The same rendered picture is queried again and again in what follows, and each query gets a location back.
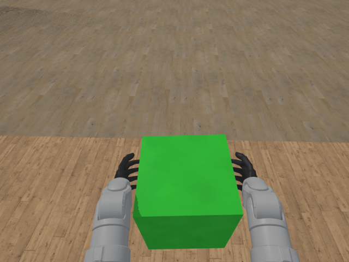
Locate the right robot hand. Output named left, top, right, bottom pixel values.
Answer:
left=231, top=152, right=257, bottom=191

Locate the left robot forearm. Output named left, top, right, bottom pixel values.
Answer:
left=84, top=177, right=132, bottom=262

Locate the right robot forearm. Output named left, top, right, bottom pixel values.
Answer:
left=242, top=177, right=300, bottom=262

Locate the carton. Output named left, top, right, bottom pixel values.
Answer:
left=133, top=134, right=243, bottom=249

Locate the left robot hand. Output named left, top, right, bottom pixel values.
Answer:
left=115, top=153, right=140, bottom=190

